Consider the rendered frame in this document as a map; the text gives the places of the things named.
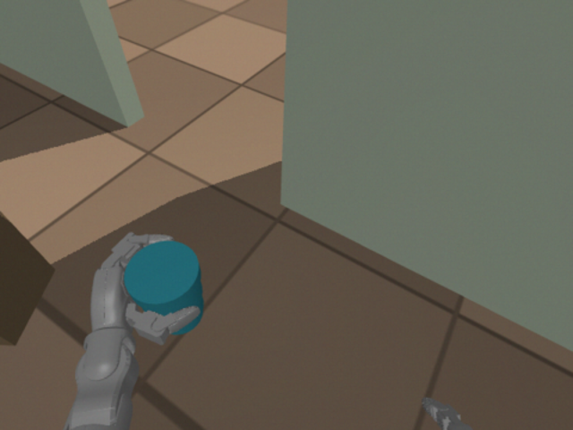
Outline left robot arm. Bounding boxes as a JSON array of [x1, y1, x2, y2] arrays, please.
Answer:
[[63, 327, 139, 430]]

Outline left robot hand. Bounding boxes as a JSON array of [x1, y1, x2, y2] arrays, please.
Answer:
[[90, 232, 201, 345]]

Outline right robot hand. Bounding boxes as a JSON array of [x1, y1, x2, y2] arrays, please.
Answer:
[[422, 397, 473, 430]]

